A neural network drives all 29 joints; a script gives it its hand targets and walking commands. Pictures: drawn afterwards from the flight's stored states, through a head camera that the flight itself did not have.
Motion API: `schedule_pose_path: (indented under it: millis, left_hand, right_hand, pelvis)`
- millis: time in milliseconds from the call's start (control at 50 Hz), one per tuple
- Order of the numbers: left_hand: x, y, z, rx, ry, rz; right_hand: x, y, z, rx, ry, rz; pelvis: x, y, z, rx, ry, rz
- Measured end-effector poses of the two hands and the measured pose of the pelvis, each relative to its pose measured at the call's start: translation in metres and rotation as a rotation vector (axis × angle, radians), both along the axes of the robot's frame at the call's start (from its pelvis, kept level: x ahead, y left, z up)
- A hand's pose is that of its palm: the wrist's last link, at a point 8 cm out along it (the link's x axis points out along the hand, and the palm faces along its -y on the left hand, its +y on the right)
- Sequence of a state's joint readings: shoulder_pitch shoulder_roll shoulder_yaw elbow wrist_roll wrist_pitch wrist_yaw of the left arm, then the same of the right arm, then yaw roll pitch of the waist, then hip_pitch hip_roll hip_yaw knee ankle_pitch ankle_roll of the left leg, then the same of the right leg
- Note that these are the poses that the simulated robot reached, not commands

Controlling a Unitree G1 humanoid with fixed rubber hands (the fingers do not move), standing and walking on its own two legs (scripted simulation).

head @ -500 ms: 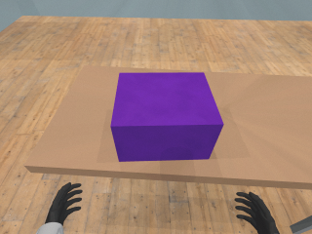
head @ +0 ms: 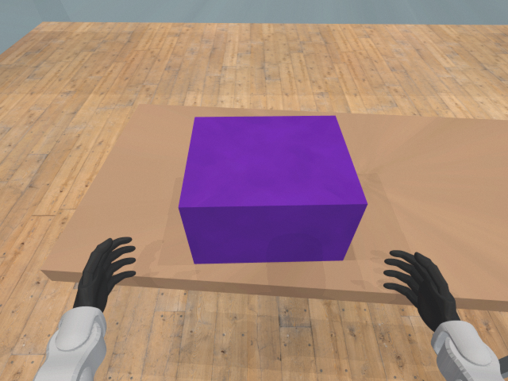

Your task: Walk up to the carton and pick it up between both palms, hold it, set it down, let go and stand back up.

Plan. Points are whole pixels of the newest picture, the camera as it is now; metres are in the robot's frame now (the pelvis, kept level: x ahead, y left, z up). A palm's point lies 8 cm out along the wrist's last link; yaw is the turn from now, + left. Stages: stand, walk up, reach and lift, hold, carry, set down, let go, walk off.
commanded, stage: reach and lift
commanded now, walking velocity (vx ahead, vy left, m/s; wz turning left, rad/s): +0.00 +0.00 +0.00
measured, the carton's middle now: (267, 187) +0.48 -0.01 +0.02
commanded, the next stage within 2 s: none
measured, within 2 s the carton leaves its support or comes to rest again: neither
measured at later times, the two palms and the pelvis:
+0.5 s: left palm (103, 238) +0.30 +0.24 +0.08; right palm (442, 258) +0.30 -0.27 +0.06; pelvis -0.01 +0.00 +0.00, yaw +0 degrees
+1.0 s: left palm (105, 190) +0.37 +0.25 +0.12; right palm (432, 190) +0.39 -0.27 +0.12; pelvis -0.01 +0.00 +0.00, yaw +0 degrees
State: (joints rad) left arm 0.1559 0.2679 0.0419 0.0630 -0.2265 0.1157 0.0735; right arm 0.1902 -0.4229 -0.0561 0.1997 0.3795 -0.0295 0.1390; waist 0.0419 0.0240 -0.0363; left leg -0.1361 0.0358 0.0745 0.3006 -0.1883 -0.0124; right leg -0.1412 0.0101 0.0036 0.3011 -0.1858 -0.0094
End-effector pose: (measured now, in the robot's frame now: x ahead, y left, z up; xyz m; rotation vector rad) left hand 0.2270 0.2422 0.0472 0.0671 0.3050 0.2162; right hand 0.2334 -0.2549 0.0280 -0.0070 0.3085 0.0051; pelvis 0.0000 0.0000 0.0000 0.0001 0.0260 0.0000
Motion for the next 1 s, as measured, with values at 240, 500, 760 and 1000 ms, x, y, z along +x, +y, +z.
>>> schedule_pose_path:
  millis: [240,500,760,1000]
  left_hand:
    - [0.023,0.000,-0.004,-0.060,0.002,-0.012]
    - [0.074,0.001,0.036,0.001,-0.030,-0.062]
    - [0.106,0.004,0.043,-0.045,-0.001,-0.041]
    - [0.139,0.010,0.072,-0.023,-0.010,-0.027]
  right_hand:
    - [0.030,-0.006,0.030,-0.046,-0.028,-0.005]
    - [0.063,-0.019,0.035,-0.011,-0.033,-0.054]
    - [0.113,-0.011,0.064,-0.040,-0.049,-0.020]
    - [0.153,-0.012,0.090,-0.027,-0.040,-0.025]
  pelvis:
    - [-0.002,-0.006,0.000,0.000,0.000,0.001]
    - [-0.006,0.002,0.000,-0.004,0.032,-0.006]
    - [-0.008,0.002,-0.001,-0.007,0.071,-0.013]
    - [-0.006,-0.002,-0.002,-0.010,0.111,0.000]
